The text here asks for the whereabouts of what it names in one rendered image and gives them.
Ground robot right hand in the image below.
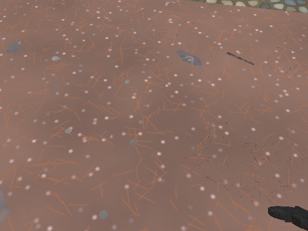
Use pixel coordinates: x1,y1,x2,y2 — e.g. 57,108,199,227
268,206,308,231

